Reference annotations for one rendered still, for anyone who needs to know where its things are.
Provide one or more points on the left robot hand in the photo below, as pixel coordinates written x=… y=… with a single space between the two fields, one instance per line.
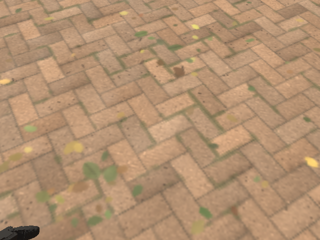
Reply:
x=19 y=233

